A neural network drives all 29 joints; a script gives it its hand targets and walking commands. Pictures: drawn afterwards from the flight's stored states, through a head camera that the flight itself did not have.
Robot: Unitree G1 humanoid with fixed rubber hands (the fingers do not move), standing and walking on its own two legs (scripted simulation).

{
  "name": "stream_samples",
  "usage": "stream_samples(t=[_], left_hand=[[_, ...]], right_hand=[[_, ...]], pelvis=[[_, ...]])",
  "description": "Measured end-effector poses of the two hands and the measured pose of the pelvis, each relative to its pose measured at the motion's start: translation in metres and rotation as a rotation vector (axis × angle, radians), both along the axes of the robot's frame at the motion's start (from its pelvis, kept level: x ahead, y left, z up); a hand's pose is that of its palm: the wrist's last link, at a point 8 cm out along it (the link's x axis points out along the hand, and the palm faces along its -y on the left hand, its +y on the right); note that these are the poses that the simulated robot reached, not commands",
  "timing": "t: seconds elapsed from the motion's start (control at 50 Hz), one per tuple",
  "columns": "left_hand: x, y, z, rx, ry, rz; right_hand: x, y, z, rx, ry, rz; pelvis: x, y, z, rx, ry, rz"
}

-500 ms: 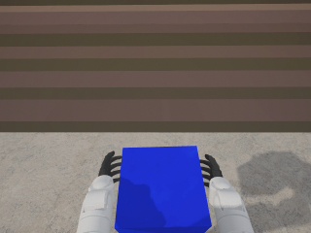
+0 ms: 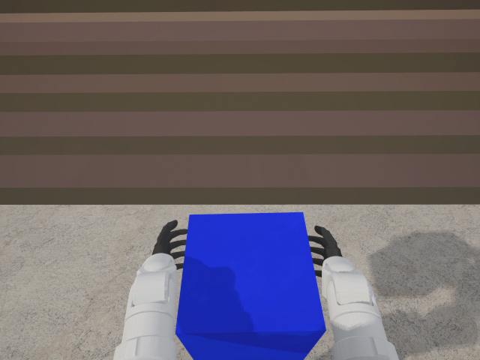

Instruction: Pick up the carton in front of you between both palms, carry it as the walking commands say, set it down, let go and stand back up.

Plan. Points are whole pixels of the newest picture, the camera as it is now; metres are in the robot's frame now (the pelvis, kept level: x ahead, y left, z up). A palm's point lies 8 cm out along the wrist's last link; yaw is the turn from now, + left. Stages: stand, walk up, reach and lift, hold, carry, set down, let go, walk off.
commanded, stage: reach and lift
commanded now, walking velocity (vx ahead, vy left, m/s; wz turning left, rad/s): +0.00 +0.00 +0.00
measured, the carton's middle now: (247, 292) +0.29 +0.00 -0.06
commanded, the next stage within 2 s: hold in 0.58 s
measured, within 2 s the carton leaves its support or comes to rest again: neither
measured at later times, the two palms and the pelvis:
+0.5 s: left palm (161, 255) +0.31 +0.15 +0.04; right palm (331, 261) +0.30 -0.15 +0.03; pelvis +0.02 +0.00 +0.01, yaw +0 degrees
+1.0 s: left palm (158, 255) +0.30 +0.15 +0.06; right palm (334, 262) +0.29 -0.15 +0.05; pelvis +0.01 +0.00 +0.01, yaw +0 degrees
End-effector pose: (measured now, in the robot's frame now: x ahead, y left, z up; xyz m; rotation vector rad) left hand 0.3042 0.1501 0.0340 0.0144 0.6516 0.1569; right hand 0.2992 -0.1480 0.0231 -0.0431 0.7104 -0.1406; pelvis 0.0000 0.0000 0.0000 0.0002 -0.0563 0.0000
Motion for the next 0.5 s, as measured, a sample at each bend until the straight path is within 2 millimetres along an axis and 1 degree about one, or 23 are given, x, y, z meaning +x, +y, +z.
stream_samples(t=[0.32,0.5], left_hand=[[0.005,0.002,0.007,0.012,0.003,-0.010],[0.005,0.003,0.011,0.014,0.003,-0.016]], right_hand=[[0.004,0.002,0.006,-0.012,0.007,0.011],[0.003,0.002,0.010,-0.015,0.008,0.014]], pelvis=[[0.015,-0.002,0.005,-0.002,-0.010,0.007],[0.019,0.000,0.006,-0.003,-0.021,0.006]])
